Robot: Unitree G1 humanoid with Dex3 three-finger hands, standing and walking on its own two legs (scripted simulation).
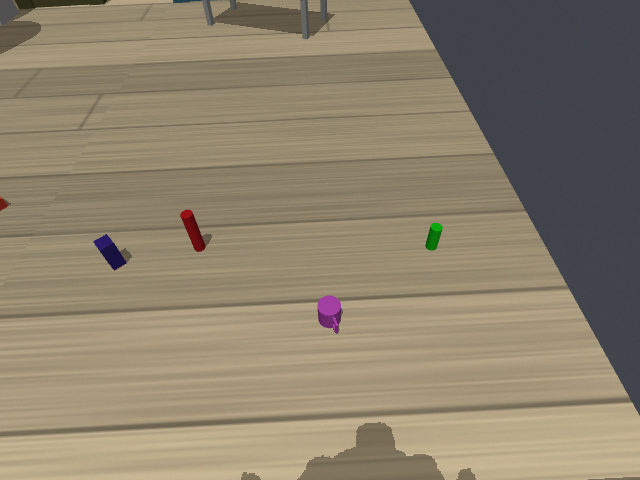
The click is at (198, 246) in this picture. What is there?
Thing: slim round
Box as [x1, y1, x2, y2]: [180, 210, 205, 251]
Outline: 184,210 181,212 180,215 195,250 200,251 205,246 192,212 190,210
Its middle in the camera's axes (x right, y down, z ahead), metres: -0.52 -0.05 +1.58
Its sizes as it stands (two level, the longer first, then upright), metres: 0.047 0.047 0.201
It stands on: the floor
